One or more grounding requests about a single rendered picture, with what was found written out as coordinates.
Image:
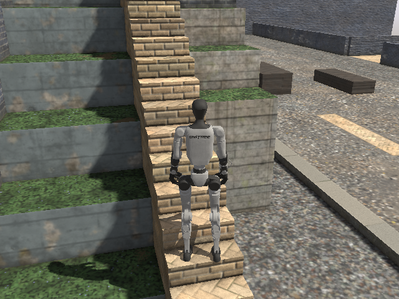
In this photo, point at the stairs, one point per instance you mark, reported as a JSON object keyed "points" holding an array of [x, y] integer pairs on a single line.
{"points": [[164, 88]]}

